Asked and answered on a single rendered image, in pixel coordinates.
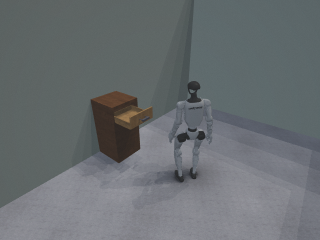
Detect left robot thigh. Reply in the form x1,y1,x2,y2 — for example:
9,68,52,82
174,131,188,157

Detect drawer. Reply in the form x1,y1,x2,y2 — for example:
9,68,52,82
114,105,153,130

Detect handle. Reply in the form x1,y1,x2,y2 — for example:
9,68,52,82
139,116,150,122

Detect robot right forearm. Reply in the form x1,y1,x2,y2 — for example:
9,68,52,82
206,117,213,134

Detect robot right hand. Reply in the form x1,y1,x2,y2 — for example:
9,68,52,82
205,133,213,144

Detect robot right upper arm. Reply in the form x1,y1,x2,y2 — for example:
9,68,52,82
202,99,213,122

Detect robot left forearm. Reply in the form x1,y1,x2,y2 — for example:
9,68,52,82
170,119,180,136

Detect robot left upper arm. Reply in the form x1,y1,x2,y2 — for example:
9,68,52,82
176,101,186,125

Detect robot left hand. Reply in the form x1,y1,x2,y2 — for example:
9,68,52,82
168,133,176,143

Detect cabinet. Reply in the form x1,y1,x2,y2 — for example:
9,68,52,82
91,91,141,163

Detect right robot shin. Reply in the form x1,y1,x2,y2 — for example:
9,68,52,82
192,148,200,173

